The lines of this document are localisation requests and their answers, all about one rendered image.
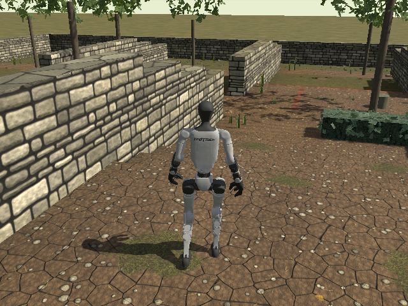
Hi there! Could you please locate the right robot thigh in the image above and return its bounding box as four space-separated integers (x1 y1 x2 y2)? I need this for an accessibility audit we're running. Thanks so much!
212 177 226 219

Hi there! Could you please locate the left robot hand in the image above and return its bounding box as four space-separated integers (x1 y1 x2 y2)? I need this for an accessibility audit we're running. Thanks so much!
168 172 183 185

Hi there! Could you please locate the robot left forearm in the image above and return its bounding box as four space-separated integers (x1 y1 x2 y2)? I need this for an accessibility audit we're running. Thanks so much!
169 152 180 175

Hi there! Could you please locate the robot left upper arm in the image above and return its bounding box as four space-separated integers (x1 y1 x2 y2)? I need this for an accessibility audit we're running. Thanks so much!
174 128 192 162

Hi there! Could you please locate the robot left foot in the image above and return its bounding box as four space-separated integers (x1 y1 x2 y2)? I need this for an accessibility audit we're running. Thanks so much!
182 250 192 267

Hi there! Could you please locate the robot right forearm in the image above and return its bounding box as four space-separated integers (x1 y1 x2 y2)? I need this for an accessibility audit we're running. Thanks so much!
229 155 242 183

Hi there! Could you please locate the robot right upper arm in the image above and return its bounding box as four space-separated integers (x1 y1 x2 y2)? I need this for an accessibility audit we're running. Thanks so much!
219 129 235 165

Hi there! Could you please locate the right robot hand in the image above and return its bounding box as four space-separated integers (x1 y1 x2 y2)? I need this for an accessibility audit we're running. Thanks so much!
229 181 244 197

